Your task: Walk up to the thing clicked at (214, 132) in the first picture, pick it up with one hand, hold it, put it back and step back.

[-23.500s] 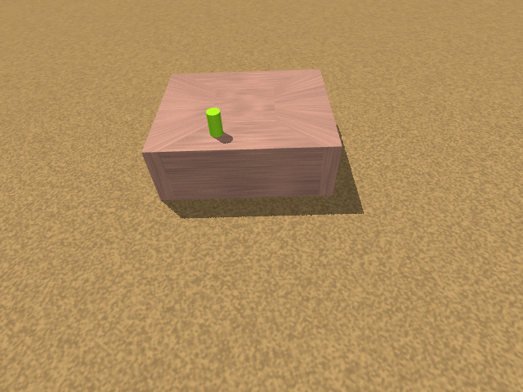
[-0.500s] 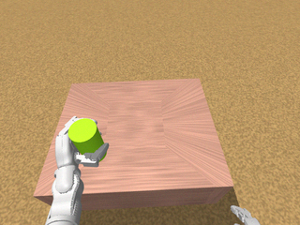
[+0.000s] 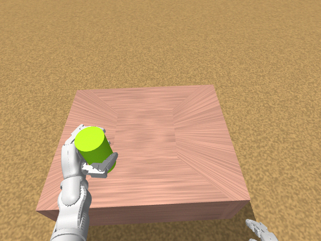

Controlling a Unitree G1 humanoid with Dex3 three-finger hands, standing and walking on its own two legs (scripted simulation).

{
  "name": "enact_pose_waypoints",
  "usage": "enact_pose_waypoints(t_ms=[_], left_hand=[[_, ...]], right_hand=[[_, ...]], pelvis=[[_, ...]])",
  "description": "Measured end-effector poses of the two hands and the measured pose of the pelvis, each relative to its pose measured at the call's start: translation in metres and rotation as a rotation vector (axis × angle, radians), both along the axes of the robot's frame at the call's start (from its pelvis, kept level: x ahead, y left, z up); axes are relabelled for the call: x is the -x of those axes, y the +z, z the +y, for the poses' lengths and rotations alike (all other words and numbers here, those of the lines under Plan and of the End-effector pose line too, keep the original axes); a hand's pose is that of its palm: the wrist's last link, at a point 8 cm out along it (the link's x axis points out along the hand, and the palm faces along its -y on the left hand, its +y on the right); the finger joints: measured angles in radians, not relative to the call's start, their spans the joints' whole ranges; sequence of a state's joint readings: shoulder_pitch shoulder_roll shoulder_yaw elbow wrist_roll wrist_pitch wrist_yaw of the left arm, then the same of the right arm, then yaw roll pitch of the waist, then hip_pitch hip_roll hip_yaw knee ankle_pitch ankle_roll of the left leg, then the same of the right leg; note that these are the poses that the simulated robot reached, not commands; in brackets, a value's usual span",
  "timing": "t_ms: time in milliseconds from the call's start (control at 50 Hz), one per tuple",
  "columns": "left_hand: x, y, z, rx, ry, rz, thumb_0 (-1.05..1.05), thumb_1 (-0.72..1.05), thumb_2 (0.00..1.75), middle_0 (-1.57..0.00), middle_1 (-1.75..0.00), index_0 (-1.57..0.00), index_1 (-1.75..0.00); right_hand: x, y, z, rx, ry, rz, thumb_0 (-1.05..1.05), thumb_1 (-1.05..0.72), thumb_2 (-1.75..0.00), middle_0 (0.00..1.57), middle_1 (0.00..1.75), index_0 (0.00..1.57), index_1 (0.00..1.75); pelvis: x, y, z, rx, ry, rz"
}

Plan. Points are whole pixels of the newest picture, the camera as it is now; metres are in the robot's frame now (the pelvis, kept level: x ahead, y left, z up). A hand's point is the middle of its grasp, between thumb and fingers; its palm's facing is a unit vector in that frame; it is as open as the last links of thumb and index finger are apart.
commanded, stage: crouch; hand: left
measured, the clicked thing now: (97, 151) +0.34 +0.17 +0.05
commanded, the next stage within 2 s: lower in 1.20 s
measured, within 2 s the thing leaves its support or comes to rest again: neither
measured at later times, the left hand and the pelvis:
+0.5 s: hand (102, 155) +0.43 +0.21 -0.11, palm faces +0.24 -0.97 -0.01, open 9.1 cm; pelvis -0.04 +0.01 -0.12, yaw -2 degrees
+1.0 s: hand (106, 158) +0.46 +0.22 -0.19, palm faces +0.23 -0.97 -0.02, open 9.1 cm; pelvis -0.06 +0.00 -0.20, yaw -4 degrees
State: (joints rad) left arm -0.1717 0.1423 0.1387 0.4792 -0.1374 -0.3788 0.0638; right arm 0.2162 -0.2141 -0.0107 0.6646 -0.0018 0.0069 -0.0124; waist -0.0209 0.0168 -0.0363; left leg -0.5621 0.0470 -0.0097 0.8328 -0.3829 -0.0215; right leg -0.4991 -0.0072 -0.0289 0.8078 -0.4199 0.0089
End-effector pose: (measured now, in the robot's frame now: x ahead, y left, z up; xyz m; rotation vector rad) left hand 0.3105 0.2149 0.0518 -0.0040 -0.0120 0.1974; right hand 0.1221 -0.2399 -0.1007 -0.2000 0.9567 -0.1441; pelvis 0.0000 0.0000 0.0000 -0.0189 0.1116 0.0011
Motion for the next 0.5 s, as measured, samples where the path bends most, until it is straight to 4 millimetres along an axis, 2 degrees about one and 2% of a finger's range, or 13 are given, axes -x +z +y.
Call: enact_pose_waypoints(t_ms=[100, 180, 340, 420, 500], left_hand=[[-0.003, -0.023, 0.005, 0.009, 0.019, 0.023, 0.0, -0.31, 1.14, -0.75, -1.08, -0.77, -1.08], [-0.01, -0.054, 0.011, 0.009, 0.032, 0.045, 0.0, -0.31, 1.14, -0.75, -1.08, -0.77, -1.08], [-0.046, -0.123, 0.028, -0.012, 0.043, -0.001, 0.0, -0.31, 1.14, -0.75, -1.07, -0.77, -1.07], [-0.068, -0.144, 0.036, -0.02, 0.043, -0.019, 0.0, -0.3, 1.14, -0.76, -1.06, -0.78, -1.06], [-0.082, -0.159, 0.042, -0.02, 0.046, -0.009, 0.0, -0.3, 1.13, -0.76, -1.06, -0.78, -1.05]], right_hand=[[0.007, -0.007, -0.003, 0.011, 0.005, 0.022, 0.01, -0.9, -0.91, 0.21, 0.3, 0.2, 0.3], [0.018, -0.022, -0.009, 0.034, 0.015, 0.058, 0.01, -0.9, -0.9, 0.21, 0.3, 0.2, 0.3], [0.055, -0.079, -0.025, 0.096, 0.017, 0.175, 0.01, -0.9, -0.91, 0.21, 0.3, 0.2, 0.3], [0.077, -0.109, -0.025, 0.095, -0.003, 0.256, 0.01, -0.91, -0.91, 0.21, 0.3, 0.2, 0.3], [0.098, -0.133, -0.018, 0.068, -0.027, 0.331, 0.01, -0.91, -0.91, 0.21, 0.29, 0.2, 0.3]], pelvis=[[0.008, -0.007, -0.001, 0.0, 0.001, 0.036], [0.016, -0.021, -0.001, 0.003, 0.001, 0.097], [0.03, -0.081, 0.0, 0.02, -0.009, 0.26], [0.033, -0.107, 0.003, 0.029, -0.019, 0.313], [0.035, -0.123, 0.006, 0.034, -0.028, 0.353]])
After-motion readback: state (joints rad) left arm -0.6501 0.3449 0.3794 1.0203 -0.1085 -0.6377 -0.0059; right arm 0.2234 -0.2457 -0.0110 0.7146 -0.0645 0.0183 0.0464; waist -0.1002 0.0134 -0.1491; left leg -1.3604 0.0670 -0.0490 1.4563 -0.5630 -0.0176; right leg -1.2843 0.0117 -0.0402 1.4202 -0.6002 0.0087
